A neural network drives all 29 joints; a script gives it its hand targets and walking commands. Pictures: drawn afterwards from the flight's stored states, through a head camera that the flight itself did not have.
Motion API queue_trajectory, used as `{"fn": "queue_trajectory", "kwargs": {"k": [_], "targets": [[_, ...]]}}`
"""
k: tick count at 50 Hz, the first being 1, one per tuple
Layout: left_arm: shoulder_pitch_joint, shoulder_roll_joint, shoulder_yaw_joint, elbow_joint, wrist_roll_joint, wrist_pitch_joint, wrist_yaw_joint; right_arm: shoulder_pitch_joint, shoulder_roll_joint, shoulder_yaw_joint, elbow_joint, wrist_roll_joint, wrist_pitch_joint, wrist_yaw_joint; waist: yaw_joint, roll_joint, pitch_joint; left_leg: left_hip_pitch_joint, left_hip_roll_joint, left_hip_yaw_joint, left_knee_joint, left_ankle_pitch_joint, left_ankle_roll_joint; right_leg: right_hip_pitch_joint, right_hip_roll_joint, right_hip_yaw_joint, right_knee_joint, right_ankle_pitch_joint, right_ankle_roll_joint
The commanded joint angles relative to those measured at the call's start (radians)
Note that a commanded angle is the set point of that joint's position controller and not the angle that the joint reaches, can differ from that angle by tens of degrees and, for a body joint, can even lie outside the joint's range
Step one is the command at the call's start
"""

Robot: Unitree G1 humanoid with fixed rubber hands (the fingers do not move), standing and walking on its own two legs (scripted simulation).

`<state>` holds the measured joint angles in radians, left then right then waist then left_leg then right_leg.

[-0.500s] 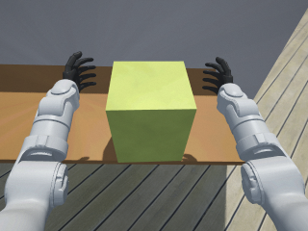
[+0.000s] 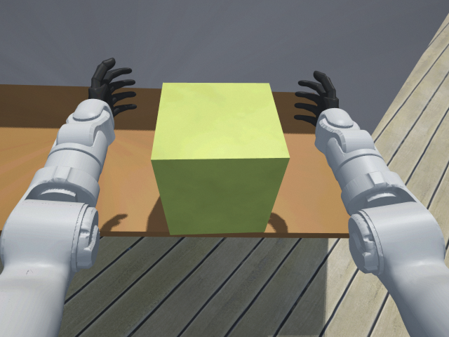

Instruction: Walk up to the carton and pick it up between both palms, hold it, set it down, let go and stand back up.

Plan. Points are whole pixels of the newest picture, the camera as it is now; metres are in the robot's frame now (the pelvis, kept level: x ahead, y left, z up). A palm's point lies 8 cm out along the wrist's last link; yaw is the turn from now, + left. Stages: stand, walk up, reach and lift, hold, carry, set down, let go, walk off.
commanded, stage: reach and lift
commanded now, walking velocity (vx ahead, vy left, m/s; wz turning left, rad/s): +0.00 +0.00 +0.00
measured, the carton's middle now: (217, 162) +0.46 +0.03 +0.04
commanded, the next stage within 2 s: none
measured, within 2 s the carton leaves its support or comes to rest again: neither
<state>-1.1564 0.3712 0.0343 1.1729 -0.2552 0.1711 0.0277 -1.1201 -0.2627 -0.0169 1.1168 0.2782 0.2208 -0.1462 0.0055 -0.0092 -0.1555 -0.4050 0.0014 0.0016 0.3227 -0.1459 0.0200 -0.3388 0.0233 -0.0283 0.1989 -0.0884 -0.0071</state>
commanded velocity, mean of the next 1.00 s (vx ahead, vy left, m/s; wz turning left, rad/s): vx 0.00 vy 0.00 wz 0.00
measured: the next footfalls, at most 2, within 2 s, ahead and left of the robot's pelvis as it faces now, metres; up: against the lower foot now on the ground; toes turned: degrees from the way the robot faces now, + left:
none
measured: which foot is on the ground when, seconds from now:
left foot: down 0.00-1.00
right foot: down 0.00-1.00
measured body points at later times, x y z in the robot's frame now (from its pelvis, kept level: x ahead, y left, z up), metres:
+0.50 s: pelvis +0.00 +0.01 -0.01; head +0.09 +0.02 +0.44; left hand +0.48 +0.22 +0.09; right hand +0.48 -0.15 +0.07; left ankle -0.01 +0.10 -0.75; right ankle -0.01 -0.12 -0.75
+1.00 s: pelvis +0.00 +0.00 +0.00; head +0.10 +0.01 +0.44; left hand +0.48 +0.19 +0.09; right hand +0.48 -0.12 +0.08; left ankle -0.01 +0.10 -0.75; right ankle -0.01 -0.12 -0.75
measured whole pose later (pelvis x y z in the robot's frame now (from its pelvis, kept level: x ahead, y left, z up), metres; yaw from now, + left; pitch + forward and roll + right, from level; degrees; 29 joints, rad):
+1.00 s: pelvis +0.00 +0.00 +0.00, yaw +1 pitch +21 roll -1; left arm -1.03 0.10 0.51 1.16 0.27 -0.14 0.01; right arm -0.95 0.02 -0.49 0.99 -0.32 -0.06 -0.10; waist 0.01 0.00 -0.17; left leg -0.50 -0.02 0.00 0.21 -0.07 0.03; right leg -0.44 0.00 -0.03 0.11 -0.03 0.00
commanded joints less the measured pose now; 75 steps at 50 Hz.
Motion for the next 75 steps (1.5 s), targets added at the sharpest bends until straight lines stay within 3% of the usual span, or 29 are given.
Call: {"fn": "queue_trajectory", "kwargs": {"k": [1, 4, 7, 17, 19, 22, 25, 29, 36, 40, 45, 49, 52, 54, 58, 65, 70, 75], "targets": [[-0.454, 0.169, 0.017, -0.120, -0.002, -0.092, -0.005, -0.481, -0.130, -0.013, -0.155, -0.001, -0.081, 0.007, 0.013, 0.057, -0.613, 0.186, 0.005, 0.007, 0.036, 0.452, -0.030, 0.316, -0.016, 0.024, 0.097, 0.399, 0.007], [-0.446, 0.157, 0.019, -0.097, 0.002, -0.145, -0.012, -0.466, -0.116, -0.003, -0.147, -0.010, -0.120, 0.015, 0.011, 0.033, -0.638, 0.168, 0.006, 0.011, 0.034, 0.462, -0.030, 0.312, -0.011, 0.022, 0.107, 0.422, 0.012], [-0.423, 0.149, 0.026, -0.071, 0.015, -0.193, -0.016, -0.443, -0.114, -0.012, -0.147, -0.019, -0.162, 0.024, 0.020, 0.057, -0.673, 0.160, 0.012, 0.014, 0.037, 0.467, -0.034, 0.292, -0.011, 0.025, 0.113, 0.415, 0.011], [-0.388, 0.108, 0.052, -0.021, 0.054, -0.331, -0.015, -0.390, -0.096, -0.063, -0.102, -0.086, -0.292, 0.050, 0.027, 0.054, -0.772, 0.168, 0.008, 0.021, 0.073, 0.552, -0.060, 0.187, 0.002, 0.020, 0.110, 0.416, 0.011], [-0.384, 0.088, 0.059, -0.052, 0.062, -0.349, -0.010, -0.370, -0.087, -0.071, -0.106, -0.089, -0.312, 0.054, 0.026, 0.080, -0.802, 0.200, 0.006, 0.027, 0.082, 0.588, -0.068, 0.157, 0.008, 0.017, 0.107, 0.423, 0.012], [-0.362, 0.067, 0.063, -0.047, 0.074, -0.366, -0.005, -0.353, -0.083, -0.081, -0.092, -0.106, -0.333, 0.060, 0.031, 0.079, -0.829, 0.232, 0.007, 0.026, 0.092, 0.598, -0.083, 0.112, 0.012, 0.010, 0.090, 0.387, 0.009], [-0.350, 0.048, 0.070, -0.046, 0.079, -0.384, -0.001, -0.351, -0.077, -0.085, -0.107, -0.121, -0.356, 0.059, 0.027, 0.044, -0.816, 0.234, 0.012, 0.022, 0.099, 0.627, -0.083, 0.099, 0.016, 0.012, 0.086, 0.401, 0.011], [-0.349, 0.020, 0.102, -0.081, 0.122, -0.401, 0.007, -0.343, -0.056, -0.121, -0.139, -0.160, -0.381, 0.057, 0.031, 0.055, -0.866, 0.250, 0.007, 0.023, 0.100, 0.663, -0.087, 0.097, 0.019, 0.007, 0.087, 0.424, 0.014], [-0.322, -0.038, 0.187, -0.073, 0.223, -0.395, 0.009, -0.321, 0.022, -0.169, -0.167, -0.237, -0.373, 0.046, 0.043, 0.020, -0.810, 0.190, -0.007, 0.034, 0.059, 0.578, -0.067, 0.163, 0.012, 0.008, 0.077, 0.433, 0.027], [-0.318, -0.052, 0.269, -0.071, 0.301, -0.382, 0.007, -0.315, 0.082, -0.208, -0.179, -0.312, -0.357, 0.033, 0.055, -0.014, -0.767, 0.124, -0.021, 0.041, 0.015, 0.504, -0.041, 0.250, 0.007, 0.003, 0.085, 0.452, 0.036], [-0.333, -0.138, 0.369, -0.119, 0.423, -0.360, -0.010, -0.314, 0.209, -0.328, -0.239, -0.470, -0.331, 0.032, 0.036, -0.001, -0.731, 0.130, -0.034, 0.039, -0.032, 0.458, -0.023, 0.301, 0.006, -0.010, 0.066, 0.457, 0.038], [-0.316, -0.319, 0.476, -0.170, 0.600, -0.338, -0.057, -0.274, 0.407, -0.455, -0.295, -0.676, -0.327, 0.082, 0.024, 0.039, -0.726, 0.162, -0.044, 0.026, -0.061, 0.504, -0.033, 0.375, 0.004, -0.033, 0.034, 0.526, 0.027], [-0.280, -0.527, 0.483, -0.170, 0.693, -0.313, -0.107, -0.248, 0.601, -0.487, -0.319, -0.818, -0.320, 0.148, 0.011, 0.049, -0.674, 0.197, -0.034, -0.006, -0.085, 0.544, -0.043, 0.424, 0.002, -0.047, 0.009, 0.581, 0.016], [-0.255, -0.630, 0.463, -0.175, 0.728, -0.286, -0.134, -0.213, 0.690, -0.478, -0.319, -0.865, -0.311, 0.178, 0.001, 0.062, -0.634, 0.220, -0.027, -0.013, -0.090, 0.542, -0.046, 0.454, 0.001, -0.058, 0.001, 0.590, 0.016], [-0.217, -0.674, 0.425, -0.252, 0.715, -0.230, -0.149, -0.175, 0.731, -0.440, -0.359, -0.857, -0.292, 0.196, 0.002, 0.060, -0.560, 0.233, -0.015, -0.026, -0.099, 0.517, -0.040, 0.479, -0.006, -0.053, 0.002, 0.565, 0.018], [-0.158, -0.700, 0.401, -0.349, 0.721, -0.168, -0.162, -0.157, 0.754, -0.389, -0.408, -0.816, -0.287, 0.197, 0.016, 0.046, -0.506, 0.200, -0.023, -0.031, -0.081, 0.543, -0.020, 0.576, -0.016, -0.049, 0.049, 0.668, 0.035], [-0.115, -0.708, 0.391, -0.376, 0.719, -0.146, -0.169, -0.141, 0.764, -0.364, -0.426, -0.794, -0.290, 0.193, 0.019, 0.013, -0.461, 0.159, -0.026, -0.038, -0.089, 0.514, -0.006, 0.629, -0.022, -0.045, 0.078, 0.715, 0.048], [-0.094, -0.720, 0.381, -0.373, 0.712, -0.144, -0.171, -0.133, 0.762, -0.347, -0.433, -0.772, -0.293, 0.195, 0.021, 0.013, -0.432, 0.176, -0.025, -0.041, -0.080, 0.499, -0.012, 0.609, -0.018, -0.052, 0.073, 0.681, 0.046]]}}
